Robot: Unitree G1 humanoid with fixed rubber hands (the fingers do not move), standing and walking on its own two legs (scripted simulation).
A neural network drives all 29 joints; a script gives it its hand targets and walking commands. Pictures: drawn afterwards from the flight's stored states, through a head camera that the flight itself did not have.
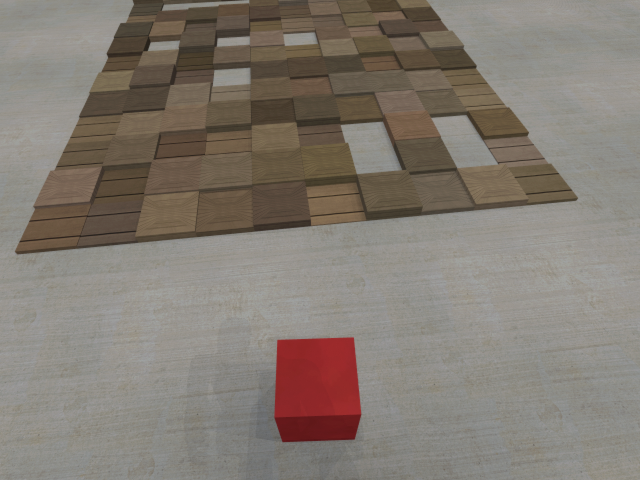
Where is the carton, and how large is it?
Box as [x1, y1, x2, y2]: [274, 337, 360, 441]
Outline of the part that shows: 353,337 277,340 274,417 282,441 354,439 360,417 360,406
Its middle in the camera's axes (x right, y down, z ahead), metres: +0.00 +0.44 +1.10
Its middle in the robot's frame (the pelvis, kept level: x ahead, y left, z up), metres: +0.43 +0.02 -0.65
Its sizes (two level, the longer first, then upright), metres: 0.210 0.200 0.250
